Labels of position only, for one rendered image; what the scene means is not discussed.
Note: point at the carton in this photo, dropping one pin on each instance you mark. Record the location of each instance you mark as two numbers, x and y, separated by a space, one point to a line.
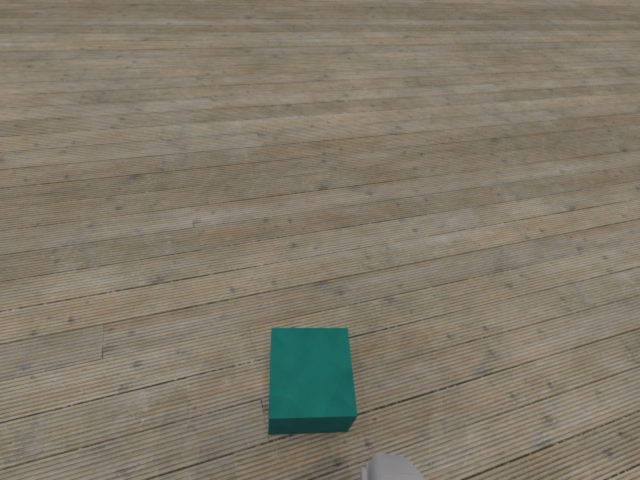
311 381

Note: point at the right robot thigh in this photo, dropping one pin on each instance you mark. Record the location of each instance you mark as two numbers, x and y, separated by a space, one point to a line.
389 467

